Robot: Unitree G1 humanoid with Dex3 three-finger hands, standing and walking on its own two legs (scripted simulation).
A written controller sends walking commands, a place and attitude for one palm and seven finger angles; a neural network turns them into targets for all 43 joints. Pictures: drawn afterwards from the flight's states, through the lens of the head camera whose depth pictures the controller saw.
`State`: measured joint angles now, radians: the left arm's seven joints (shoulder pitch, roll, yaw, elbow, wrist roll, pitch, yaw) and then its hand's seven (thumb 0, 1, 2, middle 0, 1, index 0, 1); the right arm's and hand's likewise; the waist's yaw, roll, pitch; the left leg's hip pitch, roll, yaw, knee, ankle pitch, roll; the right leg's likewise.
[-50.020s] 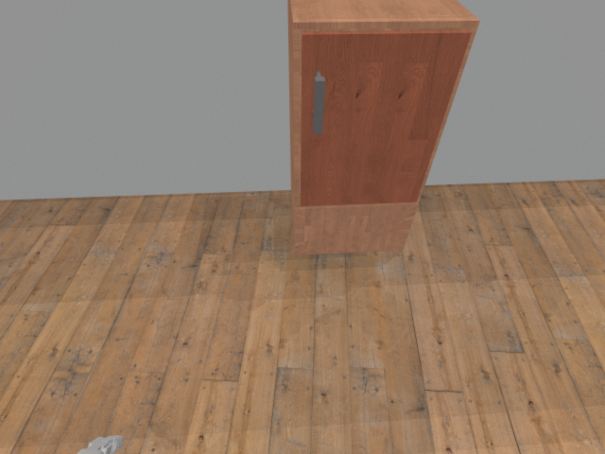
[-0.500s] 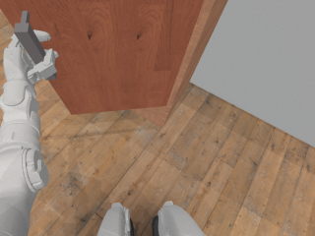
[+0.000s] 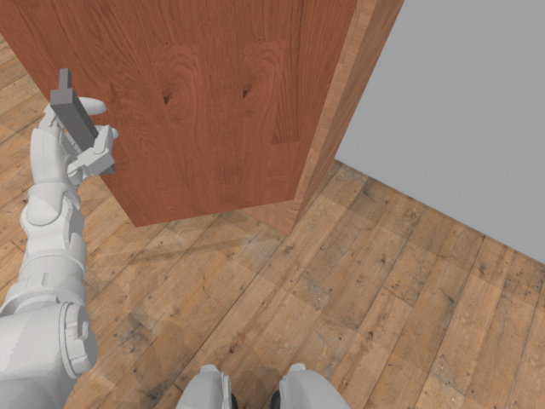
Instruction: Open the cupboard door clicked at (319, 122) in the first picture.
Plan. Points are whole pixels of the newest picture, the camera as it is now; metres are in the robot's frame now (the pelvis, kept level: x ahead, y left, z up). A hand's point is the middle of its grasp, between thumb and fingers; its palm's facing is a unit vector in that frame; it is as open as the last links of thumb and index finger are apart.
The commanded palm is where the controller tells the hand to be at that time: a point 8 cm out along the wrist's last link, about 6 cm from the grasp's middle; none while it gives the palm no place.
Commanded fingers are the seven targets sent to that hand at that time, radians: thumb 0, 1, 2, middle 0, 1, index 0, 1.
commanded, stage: pull the door open along its arc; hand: left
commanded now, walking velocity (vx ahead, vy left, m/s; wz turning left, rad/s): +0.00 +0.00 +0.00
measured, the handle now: (87, 125) +0.52 +0.25 +0.05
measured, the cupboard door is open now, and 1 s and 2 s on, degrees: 43 78 80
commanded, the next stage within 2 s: open thumb and fingers to let go in 0.74 s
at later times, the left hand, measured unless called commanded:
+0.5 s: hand (158, 244) +0.33 +0.13 +0.05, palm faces +0.45 -0.89 +0.03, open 6.3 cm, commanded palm +0.27 +0.19 +0.05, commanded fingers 0.00 0.90 0.90 -0.40 -1.35 -0.40 -1.35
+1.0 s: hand (201, 272) +0.29 +0.08 +0.04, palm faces +0.51 -0.86 -0.03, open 6.5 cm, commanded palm +0.25 +0.12 +0.05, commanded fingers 0.00 0.27 0.63 -0.35 -1.28 -0.35 -1.28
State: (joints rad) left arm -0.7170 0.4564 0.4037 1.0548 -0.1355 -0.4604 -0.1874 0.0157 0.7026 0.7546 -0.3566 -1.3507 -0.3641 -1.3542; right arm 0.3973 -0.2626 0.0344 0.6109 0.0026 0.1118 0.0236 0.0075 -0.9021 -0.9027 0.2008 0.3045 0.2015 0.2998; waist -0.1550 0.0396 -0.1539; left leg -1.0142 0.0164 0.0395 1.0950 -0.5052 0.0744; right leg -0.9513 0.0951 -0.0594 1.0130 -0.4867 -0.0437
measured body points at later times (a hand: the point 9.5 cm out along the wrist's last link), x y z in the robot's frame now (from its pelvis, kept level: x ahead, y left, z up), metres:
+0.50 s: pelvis -0.02 -0.02 +0.00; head +0.04 -0.01 +0.45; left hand +0.30 +0.18 +0.05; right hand +0.16 -0.23 -0.10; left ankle +0.00 +0.07 -0.66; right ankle -0.01 -0.10 -0.66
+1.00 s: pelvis -0.02 -0.06 +0.00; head +0.04 -0.07 +0.45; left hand +0.26 +0.12 +0.05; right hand +0.16 -0.28 -0.11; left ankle +0.00 +0.07 -0.66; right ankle -0.01 -0.10 -0.66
